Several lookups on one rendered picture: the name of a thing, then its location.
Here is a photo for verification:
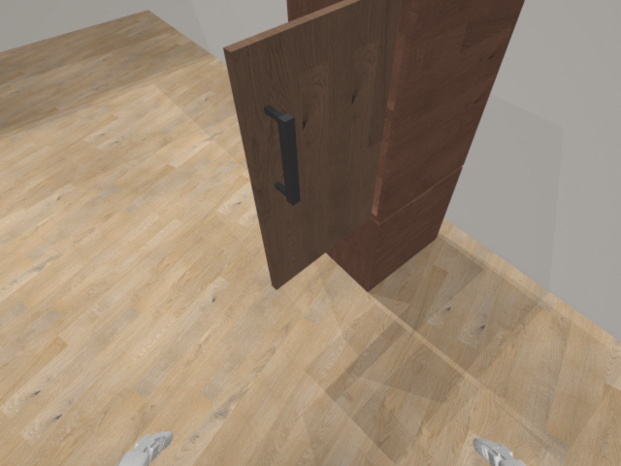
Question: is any handle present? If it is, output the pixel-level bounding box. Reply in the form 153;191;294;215
264;105;301;206

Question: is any robot right hand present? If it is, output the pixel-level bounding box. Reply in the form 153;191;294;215
474;438;526;466

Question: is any robot left hand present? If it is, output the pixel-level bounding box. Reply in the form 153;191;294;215
116;431;173;466

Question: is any cupboard door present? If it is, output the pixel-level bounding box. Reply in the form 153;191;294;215
223;0;402;290

